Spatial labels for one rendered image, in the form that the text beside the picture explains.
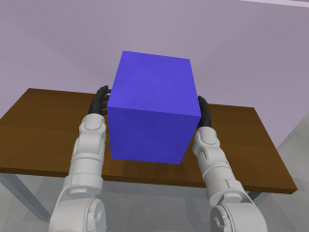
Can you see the carton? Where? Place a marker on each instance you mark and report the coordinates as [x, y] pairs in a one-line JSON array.
[[153, 108]]

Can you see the left robot upper arm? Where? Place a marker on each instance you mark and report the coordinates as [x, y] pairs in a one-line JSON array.
[[79, 215]]

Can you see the robot left hand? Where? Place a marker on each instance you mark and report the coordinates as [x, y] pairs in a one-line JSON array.
[[97, 104]]

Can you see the right robot forearm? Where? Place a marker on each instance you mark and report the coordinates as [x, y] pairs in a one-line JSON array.
[[221, 184]]

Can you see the left robot forearm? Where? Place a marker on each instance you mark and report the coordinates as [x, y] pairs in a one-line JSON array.
[[84, 180]]

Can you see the robot right hand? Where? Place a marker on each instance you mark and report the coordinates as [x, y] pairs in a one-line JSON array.
[[205, 120]]

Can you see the table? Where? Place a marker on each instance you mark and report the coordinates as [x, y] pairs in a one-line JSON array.
[[38, 133]]

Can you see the right robot upper arm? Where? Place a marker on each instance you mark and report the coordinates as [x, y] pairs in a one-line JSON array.
[[236, 217]]

